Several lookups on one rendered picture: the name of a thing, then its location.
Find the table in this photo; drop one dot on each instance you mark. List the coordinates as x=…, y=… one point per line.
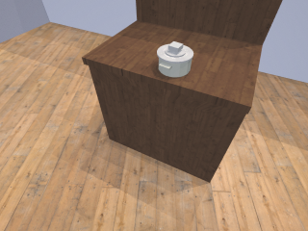
x=186, y=122

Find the lid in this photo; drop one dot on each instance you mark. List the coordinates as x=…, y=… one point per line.
x=172, y=57

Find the knob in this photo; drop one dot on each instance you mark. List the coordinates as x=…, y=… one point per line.
x=175, y=46

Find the pot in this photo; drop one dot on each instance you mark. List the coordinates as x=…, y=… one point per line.
x=174, y=70

